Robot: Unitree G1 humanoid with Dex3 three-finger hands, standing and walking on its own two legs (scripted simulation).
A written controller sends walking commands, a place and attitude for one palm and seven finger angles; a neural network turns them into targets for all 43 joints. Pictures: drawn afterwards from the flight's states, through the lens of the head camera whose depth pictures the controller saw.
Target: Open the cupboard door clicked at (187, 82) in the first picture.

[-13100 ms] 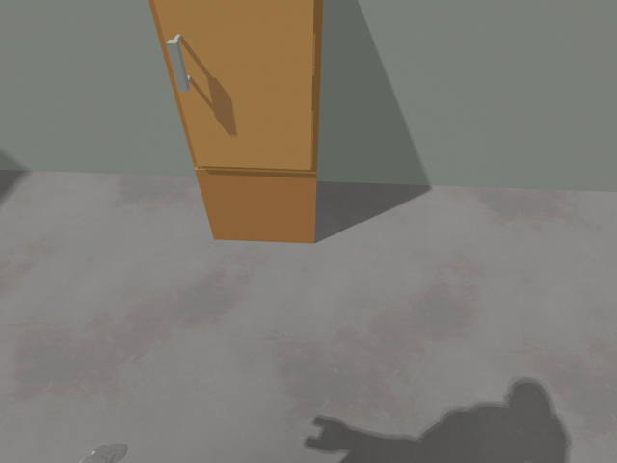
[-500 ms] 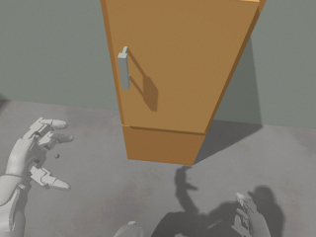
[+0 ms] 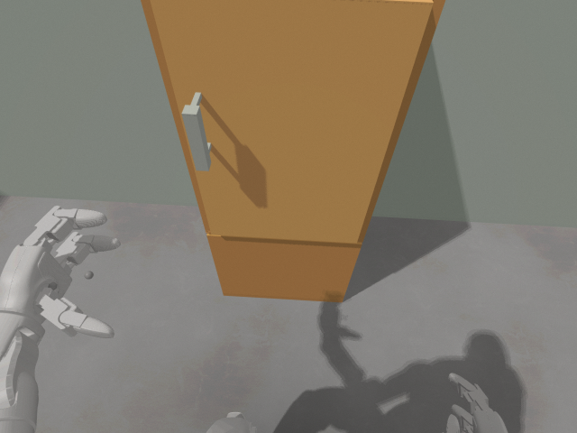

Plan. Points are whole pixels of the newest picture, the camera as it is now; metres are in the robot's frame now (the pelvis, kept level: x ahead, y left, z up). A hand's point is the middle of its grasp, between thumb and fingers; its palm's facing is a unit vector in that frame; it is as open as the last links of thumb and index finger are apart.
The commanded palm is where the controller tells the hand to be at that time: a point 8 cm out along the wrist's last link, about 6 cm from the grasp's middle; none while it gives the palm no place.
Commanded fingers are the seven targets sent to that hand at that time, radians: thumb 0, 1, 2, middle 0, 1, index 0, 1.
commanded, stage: raise the hand with hooked fingers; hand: left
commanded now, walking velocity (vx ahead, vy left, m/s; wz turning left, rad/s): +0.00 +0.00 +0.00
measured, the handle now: (200, 132) +0.59 +0.20 +0.06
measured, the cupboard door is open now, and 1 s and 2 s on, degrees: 0 0 0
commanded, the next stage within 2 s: move the hooked fingers beside the handle in 0.14 s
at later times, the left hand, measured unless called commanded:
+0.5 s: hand (113, 248) +0.33 +0.25 +0.08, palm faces -0.01 -1.00 -0.02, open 14.0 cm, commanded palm +0.31 +0.31 +0.08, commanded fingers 0.00 -0.50 0.30 -0.30 -1.20 -0.30 -1.20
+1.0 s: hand (140, 201) +0.41 +0.25 +0.07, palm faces -0.04 -1.00 -0.01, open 14.0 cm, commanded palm +0.40 +0.30 +0.07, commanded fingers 0.00 -0.50 0.30 -0.30 -1.20 -0.30 -1.20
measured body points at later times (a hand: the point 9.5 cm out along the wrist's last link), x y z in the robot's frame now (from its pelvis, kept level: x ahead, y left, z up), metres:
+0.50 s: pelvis +0.00 -0.01 +0.00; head +0.05 +0.00 +0.44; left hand +0.32 +0.31 +0.08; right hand +0.14 -0.27 -0.09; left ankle +0.06 +0.11 -0.70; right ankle -0.03 -0.11 -0.70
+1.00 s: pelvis +0.00 +0.02 -0.01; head +0.08 +0.03 +0.43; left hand +0.41 +0.30 +0.08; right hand +0.08 -0.26 -0.11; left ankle +0.06 +0.11 -0.70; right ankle -0.03 -0.11 -0.70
